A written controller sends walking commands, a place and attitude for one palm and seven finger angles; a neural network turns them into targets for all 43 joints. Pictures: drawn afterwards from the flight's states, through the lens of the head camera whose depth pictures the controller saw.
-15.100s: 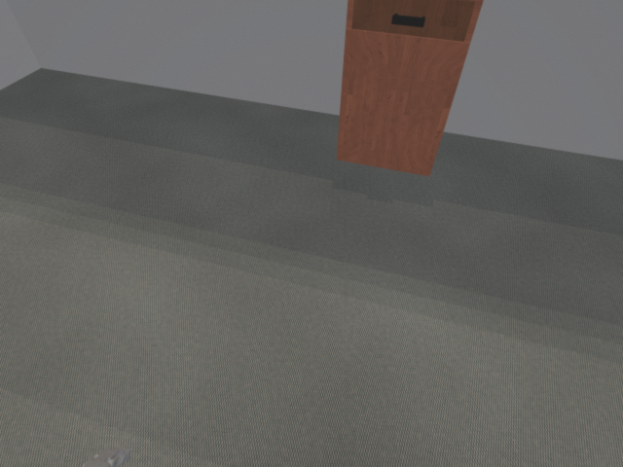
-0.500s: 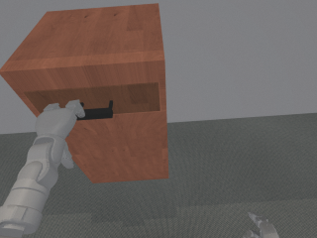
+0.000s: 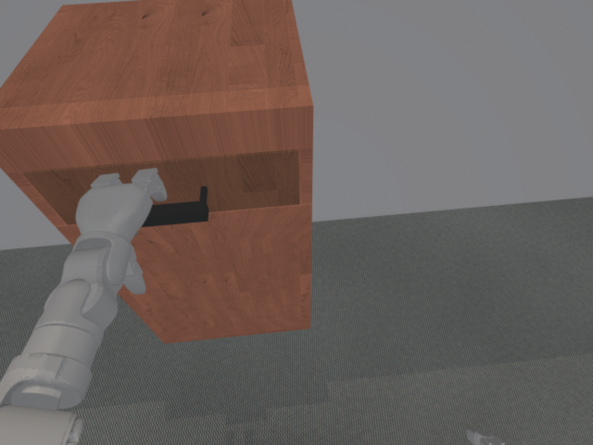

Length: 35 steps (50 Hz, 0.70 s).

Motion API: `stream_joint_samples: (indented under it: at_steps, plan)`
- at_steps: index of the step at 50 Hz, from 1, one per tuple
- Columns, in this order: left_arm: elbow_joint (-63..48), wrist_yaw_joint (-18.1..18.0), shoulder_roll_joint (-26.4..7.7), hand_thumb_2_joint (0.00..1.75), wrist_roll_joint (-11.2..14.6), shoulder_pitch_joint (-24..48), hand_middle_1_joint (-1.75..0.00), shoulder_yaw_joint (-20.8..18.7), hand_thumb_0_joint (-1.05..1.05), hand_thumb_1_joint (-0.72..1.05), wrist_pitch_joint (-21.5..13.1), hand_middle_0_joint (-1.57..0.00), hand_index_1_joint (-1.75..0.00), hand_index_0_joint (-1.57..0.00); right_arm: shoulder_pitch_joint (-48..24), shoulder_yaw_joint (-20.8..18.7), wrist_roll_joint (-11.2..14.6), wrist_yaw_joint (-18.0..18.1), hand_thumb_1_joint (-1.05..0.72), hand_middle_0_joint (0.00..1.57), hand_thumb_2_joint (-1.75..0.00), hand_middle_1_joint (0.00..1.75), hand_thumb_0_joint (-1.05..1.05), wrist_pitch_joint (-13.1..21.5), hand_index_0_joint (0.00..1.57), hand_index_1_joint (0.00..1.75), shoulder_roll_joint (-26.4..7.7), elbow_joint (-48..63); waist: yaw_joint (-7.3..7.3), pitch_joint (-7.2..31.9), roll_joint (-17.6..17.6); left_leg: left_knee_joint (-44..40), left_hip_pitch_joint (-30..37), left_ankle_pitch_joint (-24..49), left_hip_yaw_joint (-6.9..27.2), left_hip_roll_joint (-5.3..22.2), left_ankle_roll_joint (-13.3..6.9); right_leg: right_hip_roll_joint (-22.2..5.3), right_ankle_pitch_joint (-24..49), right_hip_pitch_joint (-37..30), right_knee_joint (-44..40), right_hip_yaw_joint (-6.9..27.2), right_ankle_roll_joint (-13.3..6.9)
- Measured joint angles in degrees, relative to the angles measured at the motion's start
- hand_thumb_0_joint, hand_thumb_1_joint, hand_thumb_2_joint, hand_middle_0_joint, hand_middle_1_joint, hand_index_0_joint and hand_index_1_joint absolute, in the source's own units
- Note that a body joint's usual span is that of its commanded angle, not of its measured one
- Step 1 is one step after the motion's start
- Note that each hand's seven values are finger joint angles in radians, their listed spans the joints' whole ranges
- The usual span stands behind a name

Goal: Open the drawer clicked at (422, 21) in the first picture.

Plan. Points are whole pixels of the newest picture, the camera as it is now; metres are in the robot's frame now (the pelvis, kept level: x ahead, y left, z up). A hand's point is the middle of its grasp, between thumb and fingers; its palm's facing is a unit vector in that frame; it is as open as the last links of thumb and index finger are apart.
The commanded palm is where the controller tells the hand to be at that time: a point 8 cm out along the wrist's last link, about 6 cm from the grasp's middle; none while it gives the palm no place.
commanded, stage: move the hooked fingers above the handle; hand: left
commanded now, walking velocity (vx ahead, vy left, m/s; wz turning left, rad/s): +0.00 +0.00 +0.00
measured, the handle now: (172, 204) +0.50 +0.26 -0.01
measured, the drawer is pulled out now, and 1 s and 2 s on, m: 0.00 0.00 0.00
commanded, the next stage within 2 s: lower the fingers behind the handle in 1.26 s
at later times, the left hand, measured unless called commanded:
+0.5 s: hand (147, 213) +0.43 +0.27 +0.04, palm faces -0.07 -0.04 -1.00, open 13.8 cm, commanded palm +0.42 +0.28 +0.11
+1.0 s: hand (143, 207) +0.44 +0.27 +0.05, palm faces -0.02 -0.03 -1.00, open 13.8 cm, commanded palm +0.42 +0.27 +0.11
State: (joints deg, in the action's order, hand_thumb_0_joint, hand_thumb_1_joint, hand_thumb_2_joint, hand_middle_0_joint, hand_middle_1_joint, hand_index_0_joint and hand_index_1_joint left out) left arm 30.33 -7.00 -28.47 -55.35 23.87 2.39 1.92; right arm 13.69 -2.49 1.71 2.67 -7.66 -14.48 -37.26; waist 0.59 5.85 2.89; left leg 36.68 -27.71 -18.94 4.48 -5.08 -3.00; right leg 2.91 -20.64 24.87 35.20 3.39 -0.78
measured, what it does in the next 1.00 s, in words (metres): stands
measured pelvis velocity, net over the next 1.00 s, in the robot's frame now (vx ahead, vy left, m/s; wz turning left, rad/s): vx -0.01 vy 0.00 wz -0.03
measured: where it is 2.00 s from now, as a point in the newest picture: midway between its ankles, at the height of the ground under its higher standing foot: outside the picture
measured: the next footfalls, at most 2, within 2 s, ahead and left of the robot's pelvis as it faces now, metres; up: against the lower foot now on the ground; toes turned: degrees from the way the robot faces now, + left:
none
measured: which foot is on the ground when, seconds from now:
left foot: down 0.00-1.00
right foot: down 0.00-1.00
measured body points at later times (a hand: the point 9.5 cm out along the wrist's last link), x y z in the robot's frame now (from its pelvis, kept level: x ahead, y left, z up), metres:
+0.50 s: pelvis -0.01 +0.00 -0.01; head +0.05 +0.00 +0.44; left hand +0.43 +0.26 +0.10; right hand +0.04 -0.27 -0.13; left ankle -0.02 +0.09 -0.72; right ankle -0.04 -0.12 -0.72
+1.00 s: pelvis -0.01 +0.00 -0.01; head +0.06 -0.01 +0.44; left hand +0.43 +0.27 +0.10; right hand +0.03 -0.28 -0.14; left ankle -0.02 +0.09 -0.72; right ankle -0.04 -0.12 -0.72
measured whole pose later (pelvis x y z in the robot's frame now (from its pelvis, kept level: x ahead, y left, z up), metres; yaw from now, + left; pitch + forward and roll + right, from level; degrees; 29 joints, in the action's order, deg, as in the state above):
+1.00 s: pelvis -0.01 +0.00 -0.01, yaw -1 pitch +15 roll -2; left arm 52.5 -13.3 -32.9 -59.6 37.9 -1.9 -5.1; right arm 19.5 -3.2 1.0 2.0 -8.2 -14.9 -39.0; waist -3.4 8.4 2.8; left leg 40.9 -36.1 -19.9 3.9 -3.4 -2.5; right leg 4.7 -20.2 32.9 37.7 3.6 -1.1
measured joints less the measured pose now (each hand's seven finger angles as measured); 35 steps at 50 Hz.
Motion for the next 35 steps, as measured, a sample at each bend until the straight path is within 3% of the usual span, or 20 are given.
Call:
stream_joint_samples:
  at_steps: [5,11,16,20,27,31,35]
  plan:
    - [2.84,-2.14,1.17,0.30,-1.47,3.00,-1.20,0.52,0.00,-0.49,-1.56,-0.32,-1.20,-0.32,-0.01,0.12,-0.22,-0.47,-0.90,0.21,-0.90,0.30,0.01,-0.07,0.20,0.30,0.32,-0.14,-0.26,-0.03,-0.37,0.90,-1.33,-0.01,-0.24,-0.37,-0.33,-0.33,-0.09,1.28,0.86,0.12,0.41]
    - [9.85,-4.86,0.36,0.30,-2.94,8.01,-1.20,-0.32,0.00,-0.49,-0.14,-0.32,-1.20,-0.32,0.57,0.45,-0.47,-0.84,-0.90,0.21,-0.90,0.30,0.01,-0.22,0.20,0.30,0.80,-0.33,-0.89,0.22,-0.44,1.69,-3.36,0.21,-0.46,-0.35,-0.45,-0.29,0.22,3.27,1.51,0.23,0.60]
    - [15.83,-3.69,-0.97,0.30,-2.86,11.72,-1.20,0.34,0.00,-0.49,0.67,-0.32,-1.20,-0.32,2.22,0.43,-0.46,-0.91,-0.90,0.21,-0.90,0.30,0.01,-0.48,0.20,0.30,0.73,-0.76,-1.62,0.63,-0.30,2.01,-4.48,0.36,-0.20,-0.24,-0.41,-0.17,0.50,4.18,1.47,-0.07,0.63]
    - [18.57,-2.69,-1.25,0.30,-2.69,13.53,-1.20,0.86,0.00,-0.49,-1.64,-0.32,-1.20,-0.32,3.70,0.27,-0.54,-0.65,-0.90,0.21,-0.90,0.30,0.01,-0.57,0.20,0.30,0.36,-1.34,-2.25,0.85,-0.38,2.49,-5.08,0.19,-0.04,-0.05,-0.39,0.05,0.51,4.61,1.58,-0.27,0.56]
    - [22.78,-4.93,-3.26,0.30,-4.75,16.93,-1.20,-2.57,0.00,-0.49,-5.95,-0.32,-1.20,-0.32,5.00,0.19,-1.00,-0.31,-0.90,0.21,-0.90,0.30,0.01,-0.31,0.20,0.30,-0.34,-1.42,-4.47,1.10,-1.25,4.35,-8.64,-0.35,-0.46,0.73,0.03,0.92,0.40,8.34,3.32,0.03,0.16]
    - [24.55,-7.14,-4.84,0.30,-5.24,18.01,-1.20,-4.53,0.00,-0.49,-5.27,-0.32,-1.20,-0.32,5.97,-0.46,-1.40,-0.71,-0.90,0.21,-0.90,0.30,0.01,-0.36,0.20,0.30,-1.02,-1.48,-5.16,1.62,-0.70,5.43,-10.73,-0.81,-0.83,1.23,0.22,1.45,0.29,10.48,4.17,0.33,0.03]
    - [25.16,-7.35,-4.73,0.30,-4.57,17.44,-1.21,-4.81,0.00,-0.48,-4.51,-0.34,-1.23,-0.34,6.93,-0.73,-1.23,-1.08,-0.90,0.21,-0.90,0.30,0.01,-0.88,0.20,0.30,-1.44,-2.15,-4.71,2.18,0.01,5.32,-10.73,-1.04,-1.25,1.63,0.21,1.81,0.37,10.60,3.95,0.79,0.03]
